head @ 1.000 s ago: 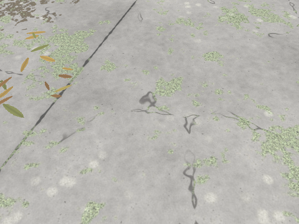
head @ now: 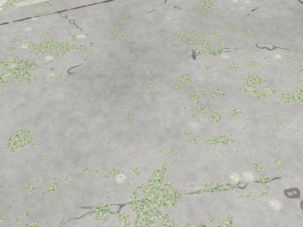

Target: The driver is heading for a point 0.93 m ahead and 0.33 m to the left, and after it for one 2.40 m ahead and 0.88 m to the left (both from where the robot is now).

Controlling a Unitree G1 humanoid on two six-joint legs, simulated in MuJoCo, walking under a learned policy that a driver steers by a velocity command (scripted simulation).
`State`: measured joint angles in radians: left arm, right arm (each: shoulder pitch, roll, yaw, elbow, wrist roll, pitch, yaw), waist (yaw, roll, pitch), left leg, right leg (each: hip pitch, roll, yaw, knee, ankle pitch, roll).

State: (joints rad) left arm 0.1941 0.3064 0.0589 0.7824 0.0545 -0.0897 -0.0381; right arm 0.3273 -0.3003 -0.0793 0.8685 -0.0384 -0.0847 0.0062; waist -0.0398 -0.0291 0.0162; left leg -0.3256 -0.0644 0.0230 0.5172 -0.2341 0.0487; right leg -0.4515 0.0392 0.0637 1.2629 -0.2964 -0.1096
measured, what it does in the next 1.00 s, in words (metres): walks ahead, turning left: right foot, then left foot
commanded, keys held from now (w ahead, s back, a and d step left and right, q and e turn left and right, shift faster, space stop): w+q+shift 0.90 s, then e+shift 0.10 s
